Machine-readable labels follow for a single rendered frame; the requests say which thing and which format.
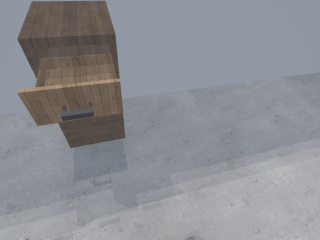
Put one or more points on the cabinet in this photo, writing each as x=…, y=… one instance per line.
x=53, y=29

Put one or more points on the drawer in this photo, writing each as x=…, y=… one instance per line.
x=73, y=81

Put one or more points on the handle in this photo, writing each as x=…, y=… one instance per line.
x=77, y=114

